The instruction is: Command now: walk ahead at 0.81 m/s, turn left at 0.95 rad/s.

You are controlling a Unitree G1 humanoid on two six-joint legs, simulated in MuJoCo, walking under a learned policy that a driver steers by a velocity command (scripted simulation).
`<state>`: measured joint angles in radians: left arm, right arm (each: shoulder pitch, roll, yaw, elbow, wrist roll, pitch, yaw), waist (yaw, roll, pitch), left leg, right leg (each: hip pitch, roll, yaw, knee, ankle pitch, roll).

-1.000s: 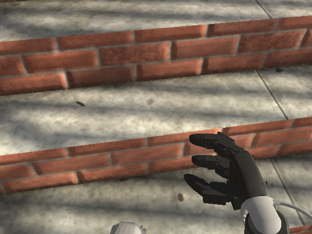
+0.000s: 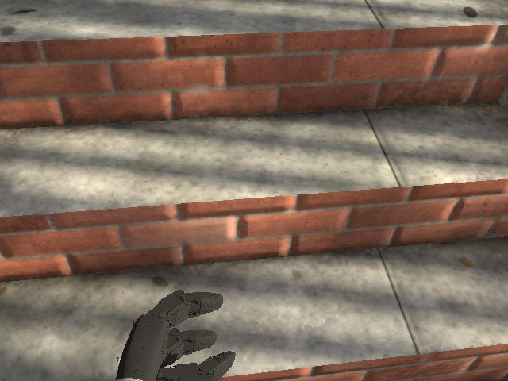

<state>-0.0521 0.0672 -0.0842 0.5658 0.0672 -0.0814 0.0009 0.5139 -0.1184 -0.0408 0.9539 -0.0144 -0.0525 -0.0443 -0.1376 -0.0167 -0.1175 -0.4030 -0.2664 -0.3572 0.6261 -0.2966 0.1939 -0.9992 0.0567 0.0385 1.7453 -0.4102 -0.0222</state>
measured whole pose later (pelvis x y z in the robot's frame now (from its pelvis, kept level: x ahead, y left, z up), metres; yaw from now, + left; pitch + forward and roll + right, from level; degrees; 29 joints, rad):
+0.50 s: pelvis +0.21 -0.07 +0.04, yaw +30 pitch +6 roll +3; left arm 0.42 0.22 0.06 0.99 -0.03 -0.16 0.03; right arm -0.12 -0.21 0.01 0.46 -0.06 0.02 -0.02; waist -0.02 0.03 0.04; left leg -0.98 -0.16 0.18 1.43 -0.54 0.21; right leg -0.07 -0.01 -0.24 0.73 -0.07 0.07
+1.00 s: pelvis +0.34 -0.14 +0.27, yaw +18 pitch +5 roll -1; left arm 0.15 0.24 -0.04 0.61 0.00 0.04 -0.04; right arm 0.27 -0.35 -0.05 0.80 -0.05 -0.02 0.08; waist -0.01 0.08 -0.12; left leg -0.61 0.00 -0.18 1.28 -0.02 0.11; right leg -0.89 0.18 0.07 1.31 -0.52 -0.04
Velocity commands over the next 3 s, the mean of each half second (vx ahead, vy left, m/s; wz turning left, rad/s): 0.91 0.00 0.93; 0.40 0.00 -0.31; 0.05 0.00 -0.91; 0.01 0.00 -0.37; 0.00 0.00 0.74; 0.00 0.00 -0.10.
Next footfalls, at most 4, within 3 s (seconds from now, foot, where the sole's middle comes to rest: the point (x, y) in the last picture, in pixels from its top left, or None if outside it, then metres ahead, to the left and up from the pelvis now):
0.04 right None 0.06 -0.13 -0.57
0.22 right None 0.04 -0.17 -0.77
0.48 left None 0.30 0.01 -0.57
0.90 right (327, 319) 0.49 -0.19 -0.37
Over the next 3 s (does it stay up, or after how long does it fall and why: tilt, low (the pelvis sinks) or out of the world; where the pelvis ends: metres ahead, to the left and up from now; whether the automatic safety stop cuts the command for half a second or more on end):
stays up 0.28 0.03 0.21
